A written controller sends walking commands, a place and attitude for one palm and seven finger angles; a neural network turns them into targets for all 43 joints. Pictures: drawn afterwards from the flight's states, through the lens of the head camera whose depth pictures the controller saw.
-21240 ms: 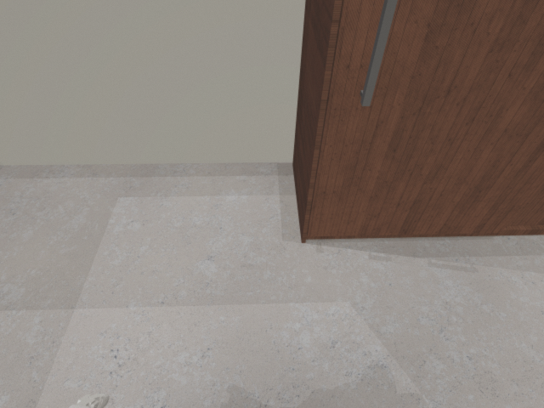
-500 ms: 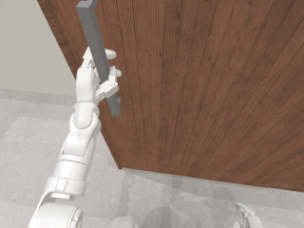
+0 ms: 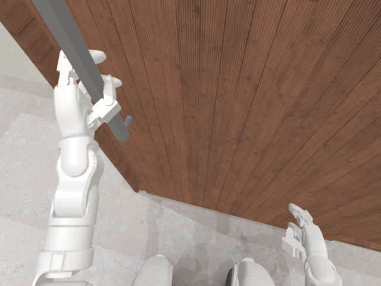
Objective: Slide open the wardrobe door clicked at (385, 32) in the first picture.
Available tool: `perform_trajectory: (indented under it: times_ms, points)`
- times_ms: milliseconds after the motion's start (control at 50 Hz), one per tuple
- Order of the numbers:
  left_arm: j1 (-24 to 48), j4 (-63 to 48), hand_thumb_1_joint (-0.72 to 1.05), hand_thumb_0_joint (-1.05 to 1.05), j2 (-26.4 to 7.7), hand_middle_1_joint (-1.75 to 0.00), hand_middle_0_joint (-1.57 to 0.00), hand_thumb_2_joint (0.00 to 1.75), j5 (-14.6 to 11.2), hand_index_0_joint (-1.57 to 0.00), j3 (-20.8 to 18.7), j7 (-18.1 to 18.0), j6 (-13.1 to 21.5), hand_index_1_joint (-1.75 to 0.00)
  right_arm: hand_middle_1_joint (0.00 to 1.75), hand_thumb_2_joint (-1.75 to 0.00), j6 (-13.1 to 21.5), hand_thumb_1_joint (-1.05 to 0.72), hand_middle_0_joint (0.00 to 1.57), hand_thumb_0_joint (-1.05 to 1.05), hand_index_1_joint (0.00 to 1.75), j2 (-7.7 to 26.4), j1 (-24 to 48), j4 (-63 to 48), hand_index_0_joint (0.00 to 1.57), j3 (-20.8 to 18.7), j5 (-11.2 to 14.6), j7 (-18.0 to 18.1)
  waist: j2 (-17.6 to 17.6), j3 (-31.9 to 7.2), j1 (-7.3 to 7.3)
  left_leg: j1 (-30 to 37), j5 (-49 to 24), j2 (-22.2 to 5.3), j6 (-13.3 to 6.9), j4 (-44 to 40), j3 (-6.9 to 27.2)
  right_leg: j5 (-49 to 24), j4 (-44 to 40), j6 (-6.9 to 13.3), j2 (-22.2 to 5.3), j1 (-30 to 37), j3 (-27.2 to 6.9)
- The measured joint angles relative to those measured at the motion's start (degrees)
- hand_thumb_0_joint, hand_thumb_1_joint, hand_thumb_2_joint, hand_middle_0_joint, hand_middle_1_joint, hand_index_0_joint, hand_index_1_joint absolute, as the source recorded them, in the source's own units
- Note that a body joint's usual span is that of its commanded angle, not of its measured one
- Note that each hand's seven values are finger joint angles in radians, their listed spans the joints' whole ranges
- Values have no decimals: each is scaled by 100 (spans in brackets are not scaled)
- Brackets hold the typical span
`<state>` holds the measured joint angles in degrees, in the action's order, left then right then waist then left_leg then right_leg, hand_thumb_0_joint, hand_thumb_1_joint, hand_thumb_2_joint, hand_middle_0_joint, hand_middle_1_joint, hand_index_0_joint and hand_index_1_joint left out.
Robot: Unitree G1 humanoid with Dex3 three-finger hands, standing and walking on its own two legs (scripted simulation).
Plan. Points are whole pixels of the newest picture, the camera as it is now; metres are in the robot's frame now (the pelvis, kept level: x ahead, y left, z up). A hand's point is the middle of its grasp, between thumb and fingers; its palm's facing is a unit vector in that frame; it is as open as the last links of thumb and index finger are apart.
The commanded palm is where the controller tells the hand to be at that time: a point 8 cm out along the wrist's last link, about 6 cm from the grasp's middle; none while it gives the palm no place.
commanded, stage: step sideways, sliding the door along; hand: left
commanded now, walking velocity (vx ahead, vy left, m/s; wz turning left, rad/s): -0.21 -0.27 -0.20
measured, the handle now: (102, 80) +0.41 +0.22 +0.16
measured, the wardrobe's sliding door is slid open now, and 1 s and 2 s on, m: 0.06 0.44 0.58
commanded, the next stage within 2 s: none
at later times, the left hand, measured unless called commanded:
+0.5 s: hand (222, 127) +0.34 +0.01 +0.16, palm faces +0.19 -0.98 +0.00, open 6.5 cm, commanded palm +0.31 -0.01 +0.16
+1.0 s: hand (357, 156) +0.32 -0.18 +0.16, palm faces +0.08 -0.99 -0.07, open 6.2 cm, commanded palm +0.29 -0.17 +0.15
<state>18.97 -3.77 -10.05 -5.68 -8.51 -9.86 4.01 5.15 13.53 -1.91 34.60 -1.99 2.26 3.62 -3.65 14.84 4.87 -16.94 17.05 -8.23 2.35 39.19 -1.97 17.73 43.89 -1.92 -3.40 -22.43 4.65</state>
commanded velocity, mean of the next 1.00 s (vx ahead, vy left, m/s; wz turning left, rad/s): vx -0.15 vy -0.29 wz -0.12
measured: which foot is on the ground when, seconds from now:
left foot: down 0.00-0.28, up 0.30-0.46, down 0.48-0.82, up 0.84-1.00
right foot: up 0.00-0.24, down 0.26-0.48, up 0.50-0.80, down 0.82-1.00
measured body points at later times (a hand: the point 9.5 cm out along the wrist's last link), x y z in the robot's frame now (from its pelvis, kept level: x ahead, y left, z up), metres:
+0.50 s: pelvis +0.01 -0.13 +0.01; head +0.11 -0.13 +0.44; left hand +0.32 +0.06 +0.16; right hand +0.24 -0.34 -0.09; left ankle +0.00 +0.00 -0.72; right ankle +0.07 -0.22 -0.71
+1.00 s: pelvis -0.04 -0.28 +0.01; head +0.04 -0.31 +0.45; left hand +0.30 -0.13 +0.16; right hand +0.14 -0.53 -0.10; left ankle -0.05 -0.18 -0.69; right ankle +0.01 -0.40 -0.72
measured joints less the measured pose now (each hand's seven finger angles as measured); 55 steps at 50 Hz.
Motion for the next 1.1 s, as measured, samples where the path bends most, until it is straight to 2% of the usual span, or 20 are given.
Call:
perform_trajectory:
  times_ms: [40, 100, 220, 260, 300, 380, 420, 460, 480, 520, 620, 780, 820, 840, 900, 940, 980, 1040, 1060, 1100]
  points:
    - [-41, -130, 74, -1, 27, -140, -45, 84, 76, -17, 70, 52, 35, -138, 30, -90, -18, -91, 20, 1, 30, -52, -120, -37, 20, -108, -38, -163, 126, 132, 128, 212, 168, -113, 140, -205, -63, 837, 903, 49, 192, -273, -203]
    - [-186, -243, 74, -1, 102, -140, -45, 83, 181, -17, 138, 62, 103, -136, 30, -90, 56, -91, 20, 1, 30, -79, -357, -122, 19, -115, -44, -362, 103, 215, 214, 499, 57, -341, 289, -654, -27, 912, 1348, 84, 335, -432, -188]
    - [-576, -432, 74, -1, 96, -140, -46, 84, 27, -17, 95, 27, 83, -135, 30, -90, 196, -91, 20, 1, 30, -239, -653, -317, 20, 52, -57, -411, 2, 147, 300, 874, -52, -715, 701, -1008, -22, 111, -133, 44, 295, 144, -150]
    - [-668, -479, 73, -2, 13, -140, -46, 84, -13, -16, 10, 13, 64, -135, 30, -90, 248, -91, 20, 1, 30, -329, -661, -352, 20, 137, -10, -417, 44, 84, 296, 785, 112, -756, 617, -674, 16, -468, -904, 30, 270, 552, -124]
    - [-778, -527, 72, -2, 109, -140, -46, 85, -8, -15, -90, -59, 116, -135, 30, -90, 250, -91, 20, 1, 30, -268, -434, -264, 20, 190, 41, -398, -239, 165, 133, 520, 287, -902, 344, -78, 238, -322, -918, 222, 460, 637, 69]
    - [-1130, -834, 73, -2, 292, -140, -46, 84, 0, -14, 26, -88, 157, -136, 30, -90, 239, -91, 21, 1, 30, -190, -16, -45, 20, 162, -37, -247, -23, 64, -13, -281, 1737, 200, 98, 1504, 319, -443, -962, 453, 267, 295, -40]
    - [-1233, -959, 75, -2, 442, -140, -46, 84, 40, -13, 230, -124, 238, -136, 30, -90, 229, -91, 20, 1, 30, -141, 83, -37, 20, 145, -58, -212, 60, 33, -97, -299, 1508, 499, 78, 961, 49, -665, -1118, 501, 230, 225, -40]
    - [-1287, -1055, 75, -1, 526, -140, -44, 83, 188, -13, 453, -117, 310, -135, 30, -90, 146, -91, 20, 1, 30, -118, 88, -112, 20, 124, -94, -210, 113, -46, -170, -86, 464, 538, 34, 7, -288, -777, -1075, 518, 281, 113, 15]
    - [-1286, -1093, 76, -1, 531, -140, -43, 83, 189, -13, 586, -79, 323, -134, 30, -90, 100, -91, 20, 1, 30, -101, 37, -189, 20, 111, -95, -219, 87, -125, -180, 89, -355, 423, -112, -433, -383, -760, -885, 476, 380, -5, 54]
    - [-1121, -1033, 76, -1, 468, -140, -41, 82, 205, -13, 843, 31, 352, -132, 30, -90, 41, -91, 20, 1, 30, -190, -32, -266, 19, 30, -114, -278, 290, -66, -72, 231, -103, 351, -188, -475, -469, 204, 119, 311, 443, -294, -167]
    - [-1078, -877, 76, 0, 431, -140, -41, 81, 355, -15, 1145, 224, 266, -132, 30, -90, 56, -91, 20, 1, 30, -287, -233, -348, 20, 137, -186, -479, 261, -69, 53, 483, -16, -141, 120, -746, -433, 888, 1653, 61, 429, -655, -307]
    - [-1160, -672, 74, -1, 12, -140, -42, 83, 249, -23, 924, 299, 189, -136, 30, -90, 19, -91, 21, 1, 30, -446, -489, -456, 20, 234, -105, -439, -56, -261, 108, 687, -317, -1007, 690, -1077, -435, 133, -441, -70, 177, 299, -247]
    - [-1074, -630, 73, -2, -88, -140, -43, 83, 212, -21, 753, 226, 132, -136, 30, -90, 48, -91, 21, 1, 30, -489, -538, -465, 20, 263, -20, -421, 48, -320, 94, 501, -192, -1041, 587, -719, -366, -707, -1261, -71, 139, 715, -203]
    - [-1026, -580, 74, -2, 2, -140, -43, 84, 215, -20, 653, 165, 145, -136, 30, -90, 48, -91, 21, 1, 30, -406, -458, -412, 20, 263, 13, -404, -96, -269, 31, 335, 11, -1095, 356, -383, -177, -773, -1204, -17, 235, 697, -108]
    - [-1009, -564, 76, -2, 270, -140, -44, 84, 140, -18, 513, 29, 55, -136, 30, -90, -21, -91, 21, 1, 30, -179, -203, -112, 20, 169, -33, -251, -136, -300, -91, -368, 1433, -301, 98, 1249, 237, -421, -920, 180, 209, 333, -112]
    - [-999, -582, 76, -1, 335, -140, -43, 83, 150, -19, 494, -15, 29, -136, 30, -90, -69, -91, 21, 1, 30, -90, -94, 30, 20, 112, -67, -146, -3, -291, -182, -560, 1755, 231, 59, 1720, 61, -498, -1051, 262, 152, 254, -163]
    - [-956, -553, 77, -1, 293, -140, -42, 83, 177, -20, 507, 0, 87, -136, 30, -90, -154, -91, 20, 1, 30, -49, -51, 96, 20, 73, -100, -86, 134, -308, -292, -500, 1616, 545, 48, 1294, -252, -655, -1201, 315, 154, 199, -148]
    - [-804, -490, 77, -1, 142, -140, -43, 82, 153, -20, 569, 109, 143, -137, 30, -90, -292, -91, 20, 1, 30, -7, -186, -2, 20, 49, -135, -36, 231, -492, -398, 19, 109, 583, -179, -353, -653, -627, -923, 386, 350, -101, -42]
    - [-668, -418, 76, -1, 52, -140, -43, 82, 144, -20, 591, 162, 161, -137, 30, -90, -301, -91, 20, 1, 30, -60, -221, -7, 20, -2, -151, -25, 331, -468, -403, 28, -2, 539, -382, -376, -671, -189, -479, 294, 389, -258, -83]
    - [-438, -199, 76, -1, -62, -140, -43, 82, 158, -19, 607, 245, 199, -137, 30, -90, -365, -91, 20, 1, 30, -171, -269, 39, 19, -17, -155, -77, 505, -315, -324, 96, 168, 408, -395, -211, -676, 526, 751, 184, 514, -536, -313]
